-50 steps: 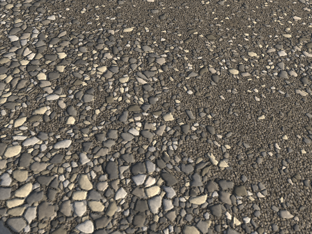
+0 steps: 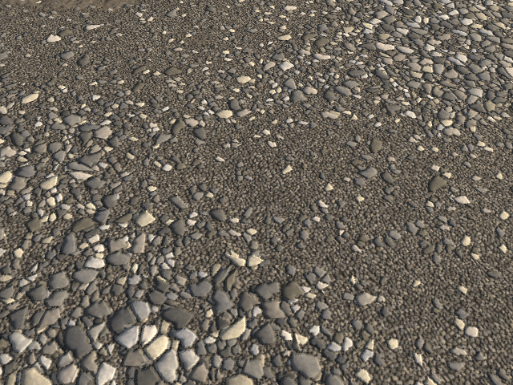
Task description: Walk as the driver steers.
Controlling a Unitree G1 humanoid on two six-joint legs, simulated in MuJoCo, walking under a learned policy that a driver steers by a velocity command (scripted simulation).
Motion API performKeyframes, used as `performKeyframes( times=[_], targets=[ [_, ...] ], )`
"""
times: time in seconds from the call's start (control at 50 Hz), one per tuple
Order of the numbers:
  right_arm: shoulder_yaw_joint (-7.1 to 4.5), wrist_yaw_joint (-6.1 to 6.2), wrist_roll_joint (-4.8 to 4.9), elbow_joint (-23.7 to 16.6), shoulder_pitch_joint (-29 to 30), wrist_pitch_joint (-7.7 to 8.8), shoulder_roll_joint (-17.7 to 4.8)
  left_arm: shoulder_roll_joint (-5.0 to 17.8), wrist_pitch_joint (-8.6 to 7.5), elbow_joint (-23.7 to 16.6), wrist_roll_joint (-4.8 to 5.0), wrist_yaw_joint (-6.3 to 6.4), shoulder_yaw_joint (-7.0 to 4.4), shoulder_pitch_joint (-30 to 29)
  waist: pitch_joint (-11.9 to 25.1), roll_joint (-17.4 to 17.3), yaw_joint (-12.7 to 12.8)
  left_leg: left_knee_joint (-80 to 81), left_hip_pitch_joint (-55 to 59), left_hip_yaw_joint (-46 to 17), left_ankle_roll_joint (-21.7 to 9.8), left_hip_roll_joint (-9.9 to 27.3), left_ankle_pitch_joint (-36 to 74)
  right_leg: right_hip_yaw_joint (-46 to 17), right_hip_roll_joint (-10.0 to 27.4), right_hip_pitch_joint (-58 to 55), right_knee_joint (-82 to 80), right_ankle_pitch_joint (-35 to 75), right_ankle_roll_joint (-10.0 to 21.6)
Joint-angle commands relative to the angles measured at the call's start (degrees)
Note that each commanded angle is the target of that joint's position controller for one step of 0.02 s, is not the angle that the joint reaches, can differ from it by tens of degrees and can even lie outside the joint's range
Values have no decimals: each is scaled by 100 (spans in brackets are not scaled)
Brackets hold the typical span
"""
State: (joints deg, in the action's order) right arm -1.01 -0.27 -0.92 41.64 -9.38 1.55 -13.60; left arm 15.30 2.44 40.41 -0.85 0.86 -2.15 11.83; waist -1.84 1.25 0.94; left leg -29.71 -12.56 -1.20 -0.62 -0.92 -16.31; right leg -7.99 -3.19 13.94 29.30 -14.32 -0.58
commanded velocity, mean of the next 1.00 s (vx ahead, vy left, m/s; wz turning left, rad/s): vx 0.00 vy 0.00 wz -0.02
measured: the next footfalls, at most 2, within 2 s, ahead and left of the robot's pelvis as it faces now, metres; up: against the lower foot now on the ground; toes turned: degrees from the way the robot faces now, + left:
right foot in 1.28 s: +0.13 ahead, -0.14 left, +0.00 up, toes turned -1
left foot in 1.76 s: +0.49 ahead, +0.09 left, +0.00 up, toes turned +2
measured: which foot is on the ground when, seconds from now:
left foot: down 0.00-1.00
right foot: down 0.00-1.00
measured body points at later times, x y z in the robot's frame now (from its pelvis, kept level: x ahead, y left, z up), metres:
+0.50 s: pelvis +0.01 +0.01 +0.00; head +0.02 +0.02 +0.45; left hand +0.11 +0.27 -0.13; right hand +0.12 -0.24 -0.12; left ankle +0.00 +0.11 -0.74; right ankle +0.02 -0.13 -0.74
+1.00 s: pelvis +0.01 +0.02 +0.00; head +0.02 +0.03 +0.45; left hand +0.06 +0.29 -0.14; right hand +0.08 -0.24 -0.13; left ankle +0.00 +0.11 -0.74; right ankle +0.02 -0.13 -0.74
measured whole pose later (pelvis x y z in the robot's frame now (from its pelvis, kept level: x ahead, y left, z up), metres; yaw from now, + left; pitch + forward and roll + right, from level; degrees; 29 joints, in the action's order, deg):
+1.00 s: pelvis +0.01 +0.02 +0.00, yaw +0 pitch -2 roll +0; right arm 0.5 0.4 0.1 55.3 -12.9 1.4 -14.5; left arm 13.6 1.1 56.7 0.0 3.2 -2.0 14.3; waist -1.9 0.5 -0.3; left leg -26.6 -9.2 -0.5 -2.9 -3.0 -15.8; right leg -8.7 -0.8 10.9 26.8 -14.9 -2.3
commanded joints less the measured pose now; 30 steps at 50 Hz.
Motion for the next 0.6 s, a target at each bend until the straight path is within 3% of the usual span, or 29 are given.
performKeyframes(
  times=[0.02,0.14,0.6],
  targets=[
    [-179,41,26,-380,131,63,-784,556,-126,-311,4,18,-168,-105,227,-249,-81,615,31,-554,-243,555,430,-270,328,-19,-327,697,105],
    [-126,14,33,-304,109,39,-704,526,-162,-157,14,64,-169,36,270,-28,-93,498,74,-427,-225,426,566,-328,365,-114,-355,879,84],
    [-20,27,69,528,-161,102,-736,447,-133,542,31,216,-156,233,102,-148,-82,815,-69,-450,-255,356,549,-226,343,-490,-418,1136,-35]
  ],
)
Keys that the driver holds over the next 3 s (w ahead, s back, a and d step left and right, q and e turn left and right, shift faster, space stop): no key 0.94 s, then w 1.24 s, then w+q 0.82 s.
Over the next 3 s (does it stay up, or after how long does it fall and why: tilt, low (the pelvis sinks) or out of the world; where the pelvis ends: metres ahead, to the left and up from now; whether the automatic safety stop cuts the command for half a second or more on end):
stays up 0.98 0.06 0.00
